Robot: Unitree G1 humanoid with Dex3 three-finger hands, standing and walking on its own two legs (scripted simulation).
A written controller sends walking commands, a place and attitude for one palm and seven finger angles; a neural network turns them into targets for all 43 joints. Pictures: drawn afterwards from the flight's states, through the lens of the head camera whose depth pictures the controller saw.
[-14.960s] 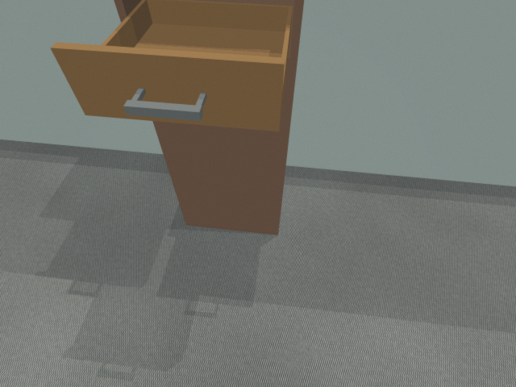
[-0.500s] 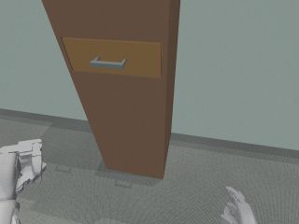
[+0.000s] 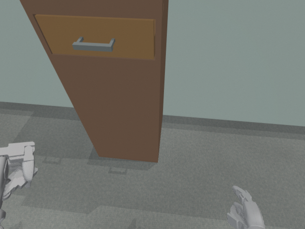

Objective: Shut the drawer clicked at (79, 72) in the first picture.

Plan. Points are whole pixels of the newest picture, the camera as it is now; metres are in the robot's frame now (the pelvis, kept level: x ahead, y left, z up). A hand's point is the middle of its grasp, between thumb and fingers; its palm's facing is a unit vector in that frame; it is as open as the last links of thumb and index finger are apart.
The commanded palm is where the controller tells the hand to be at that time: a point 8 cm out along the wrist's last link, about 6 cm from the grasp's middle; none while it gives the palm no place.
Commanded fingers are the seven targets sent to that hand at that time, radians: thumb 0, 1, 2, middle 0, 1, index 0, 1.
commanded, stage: step back with the hand held close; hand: left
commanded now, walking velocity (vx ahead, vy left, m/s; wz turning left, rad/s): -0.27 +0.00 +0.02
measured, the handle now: (94, 43) +0.63 +0.24 +0.15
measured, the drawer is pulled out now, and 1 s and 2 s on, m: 0.00 0.00 0.00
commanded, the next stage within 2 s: stop stepping back and stand still in 0.88 s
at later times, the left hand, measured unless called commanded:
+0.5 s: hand out of the picture +0.11 +0.25 +0.16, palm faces +0.41 -0.81 -0.43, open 3.3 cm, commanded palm +0.04 +0.29 +0.17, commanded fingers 0.00 0.90 0.90 -1.40 -1.60 -1.40 -1.60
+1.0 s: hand out of the picture +0.00 +0.22 +0.17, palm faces +0.26 -0.84 -0.48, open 3.3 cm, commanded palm -0.06 +0.27 +0.17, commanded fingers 0.00 0.90 0.90 -1.40 -1.60 -1.40 -1.60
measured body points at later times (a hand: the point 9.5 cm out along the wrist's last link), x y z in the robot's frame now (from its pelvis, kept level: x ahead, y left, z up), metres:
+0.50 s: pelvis -0.09 +0.01 -0.02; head -0.08 +0.03 +0.43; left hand +0.08 +0.29 +0.18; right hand +0.08 -0.23 -0.09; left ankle +0.01 +0.10 -0.74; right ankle -0.02 -0.14 -0.72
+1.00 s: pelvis -0.20 -0.01 -0.01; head -0.19 +0.01 +0.44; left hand -0.02 +0.26 +0.19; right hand -0.02 -0.24 -0.06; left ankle -0.06 +0.09 -0.74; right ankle -0.21 -0.12 -0.71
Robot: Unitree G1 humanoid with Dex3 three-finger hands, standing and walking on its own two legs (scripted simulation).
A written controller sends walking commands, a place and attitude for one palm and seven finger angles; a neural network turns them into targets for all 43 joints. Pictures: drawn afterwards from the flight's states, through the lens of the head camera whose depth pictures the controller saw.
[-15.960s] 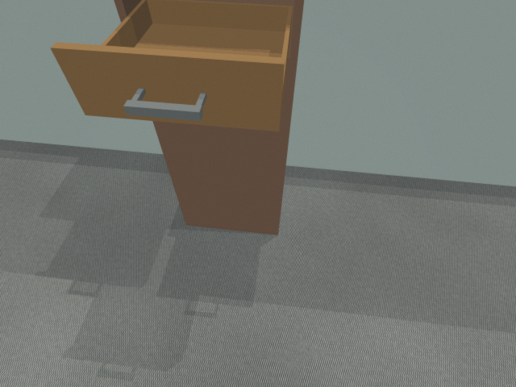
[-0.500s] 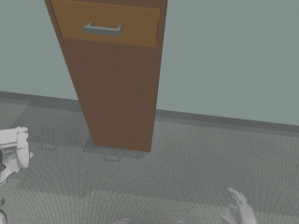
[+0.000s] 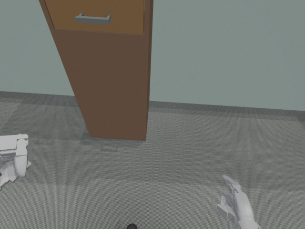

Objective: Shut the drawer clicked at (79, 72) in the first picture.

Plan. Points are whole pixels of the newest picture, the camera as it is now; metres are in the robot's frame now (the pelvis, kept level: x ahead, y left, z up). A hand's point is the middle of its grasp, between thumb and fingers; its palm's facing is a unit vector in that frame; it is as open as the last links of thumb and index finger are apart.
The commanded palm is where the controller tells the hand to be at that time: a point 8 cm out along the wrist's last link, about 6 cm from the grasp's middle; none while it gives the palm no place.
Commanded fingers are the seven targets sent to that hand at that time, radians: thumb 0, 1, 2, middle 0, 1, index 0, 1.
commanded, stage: stop stepping back and stand still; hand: left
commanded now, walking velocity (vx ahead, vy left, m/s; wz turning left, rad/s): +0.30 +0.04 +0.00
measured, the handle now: (94, 17) +0.82 +0.28 +0.16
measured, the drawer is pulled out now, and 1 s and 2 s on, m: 0.00 0.00 0.00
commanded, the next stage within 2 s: let the arm hang, fingers relaxed in 0.96 s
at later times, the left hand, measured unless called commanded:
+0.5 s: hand out of the picture +0.05 +0.23 +0.18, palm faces +0.43 -0.76 -0.48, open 3.3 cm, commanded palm +0.00 +0.27 +0.18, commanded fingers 0.00 0.90 0.90 -1.40 -1.60 -1.40 -1.60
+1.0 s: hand out of the picture +0.01 +0.26 +0.18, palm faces +0.49 -0.74 -0.47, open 3.3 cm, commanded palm -0.04 +0.28 +0.18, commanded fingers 0.00 0.90 0.90 -1.40 -1.60 -1.40 -1.60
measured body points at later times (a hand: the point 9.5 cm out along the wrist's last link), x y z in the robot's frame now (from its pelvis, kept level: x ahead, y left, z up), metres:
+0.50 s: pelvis -0.12 -0.01 +0.00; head -0.16 -0.01 +0.44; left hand +0.02 +0.27 +0.21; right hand +0.01 -0.24 -0.09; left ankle -0.14 +0.14 -0.74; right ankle -0.05 -0.09 -0.72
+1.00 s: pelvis -0.15 -0.01 +0.00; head -0.18 +0.00 +0.45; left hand -0.02 +0.29 +0.20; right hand +0.02 -0.22 -0.08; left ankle -0.13 +0.12 -0.74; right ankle -0.13 -0.11 -0.72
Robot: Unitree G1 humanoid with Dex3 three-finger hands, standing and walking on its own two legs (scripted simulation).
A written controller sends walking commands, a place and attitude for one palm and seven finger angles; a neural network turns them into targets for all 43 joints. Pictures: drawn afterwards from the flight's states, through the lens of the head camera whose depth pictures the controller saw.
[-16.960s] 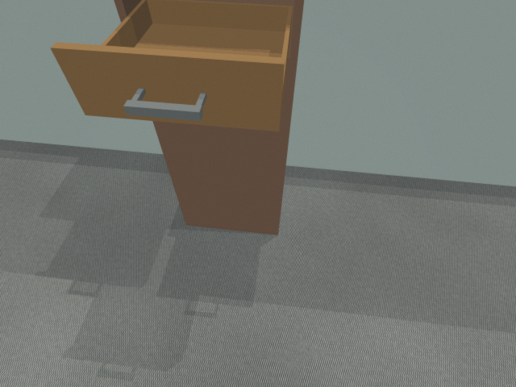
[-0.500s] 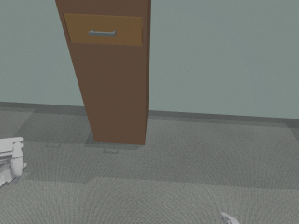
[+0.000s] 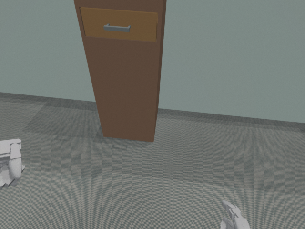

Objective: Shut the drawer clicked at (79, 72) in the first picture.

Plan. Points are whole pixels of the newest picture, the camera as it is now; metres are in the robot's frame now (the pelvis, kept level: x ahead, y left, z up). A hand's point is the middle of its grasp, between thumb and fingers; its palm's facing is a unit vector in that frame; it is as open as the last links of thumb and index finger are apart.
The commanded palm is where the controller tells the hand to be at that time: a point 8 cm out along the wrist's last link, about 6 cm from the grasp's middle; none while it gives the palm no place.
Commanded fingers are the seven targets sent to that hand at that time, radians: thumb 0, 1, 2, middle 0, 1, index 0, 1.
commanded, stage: let the arm hang, fingers relaxed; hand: left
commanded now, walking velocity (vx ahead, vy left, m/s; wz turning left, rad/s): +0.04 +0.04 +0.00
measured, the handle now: (117, 27) +1.00 +0.22 +0.16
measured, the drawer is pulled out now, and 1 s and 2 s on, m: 0.00 0.00 0.00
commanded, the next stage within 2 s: look to check the result in 1.16 s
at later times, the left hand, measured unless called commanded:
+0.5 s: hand out of the picture -0.01 +0.20 -0.17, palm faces +0.07 -0.97 -0.24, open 3.9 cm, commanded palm none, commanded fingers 0.00 0.90 0.90 -0.48 -0.60 -0.48 -0.60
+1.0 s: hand out of the picture +0.01 +0.18 -0.16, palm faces +0.06 -0.98 -0.21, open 7.2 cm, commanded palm none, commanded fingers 0.00 0.90 0.90 -0.20 -0.30 -0.20 -0.30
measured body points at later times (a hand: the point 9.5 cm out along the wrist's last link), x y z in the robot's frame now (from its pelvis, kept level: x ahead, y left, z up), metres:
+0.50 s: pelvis +0.00 +0.00 +0.00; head +0.02 +0.01 +0.45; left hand -0.02 +0.26 -0.15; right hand +0.02 -0.23 -0.15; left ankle +0.03 +0.12 -0.73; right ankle +0.02 -0.11 -0.73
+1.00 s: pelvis +0.00 +0.01 +0.01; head +0.00 +0.00 +0.46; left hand +0.00 +0.24 -0.14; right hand -0.02 -0.20 -0.16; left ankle +0.03 +0.13 -0.73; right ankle +0.02 -0.11 -0.73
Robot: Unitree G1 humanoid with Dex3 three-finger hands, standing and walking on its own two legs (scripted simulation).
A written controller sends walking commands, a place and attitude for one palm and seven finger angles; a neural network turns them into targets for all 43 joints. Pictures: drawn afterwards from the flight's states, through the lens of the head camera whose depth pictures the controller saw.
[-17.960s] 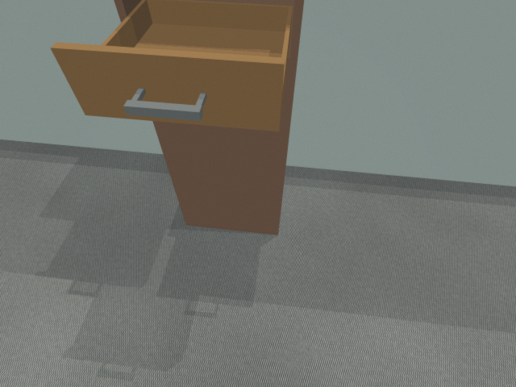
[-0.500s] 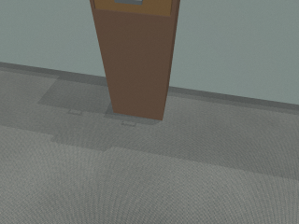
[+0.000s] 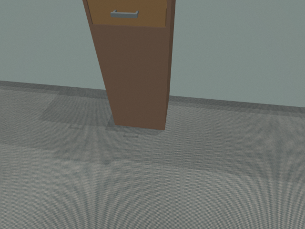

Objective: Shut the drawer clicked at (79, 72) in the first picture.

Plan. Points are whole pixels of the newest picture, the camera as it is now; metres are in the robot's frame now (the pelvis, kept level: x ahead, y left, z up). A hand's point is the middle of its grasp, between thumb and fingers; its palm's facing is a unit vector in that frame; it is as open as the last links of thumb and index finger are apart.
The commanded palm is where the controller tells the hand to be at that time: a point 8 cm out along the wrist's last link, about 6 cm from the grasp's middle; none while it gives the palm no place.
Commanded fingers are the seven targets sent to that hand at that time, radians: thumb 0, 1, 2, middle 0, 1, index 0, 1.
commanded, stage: let the arm hang, fingers relaxed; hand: left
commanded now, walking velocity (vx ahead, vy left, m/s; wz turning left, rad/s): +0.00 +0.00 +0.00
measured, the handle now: (125, 13) +1.00 +0.18 +0.15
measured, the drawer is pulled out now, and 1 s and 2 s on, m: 0.00 0.00 0.00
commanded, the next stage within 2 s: look to check the result in 0.16 s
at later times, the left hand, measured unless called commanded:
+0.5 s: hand out of the picture +0.00 +0.17 -0.17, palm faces +0.04 -0.98 -0.21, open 7.3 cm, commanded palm none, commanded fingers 0.00 0.90 0.90 -0.20 -0.30 -0.20 -0.30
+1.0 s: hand out of the picture +0.05 +0.19 -0.17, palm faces +0.01 -0.97 -0.25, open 7.3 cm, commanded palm none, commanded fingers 0.00 0.90 0.90 -0.20 -0.30 -0.20 -0.30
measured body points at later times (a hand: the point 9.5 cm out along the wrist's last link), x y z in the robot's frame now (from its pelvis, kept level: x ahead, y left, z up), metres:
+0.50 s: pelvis +0.01 +0.00 +0.00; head +0.02 -0.01 +0.45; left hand +0.00 +0.22 -0.16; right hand -0.01 -0.21 -0.17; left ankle +0.03 +0.11 -0.74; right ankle +0.02 -0.12 -0.74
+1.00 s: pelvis +0.02 +0.00 +0.00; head +0.03 -0.01 +0.45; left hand +0.05 +0.24 -0.15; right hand +0.03 -0.24 -0.16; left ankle +0.03 +0.11 -0.74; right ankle +0.02 -0.12 -0.74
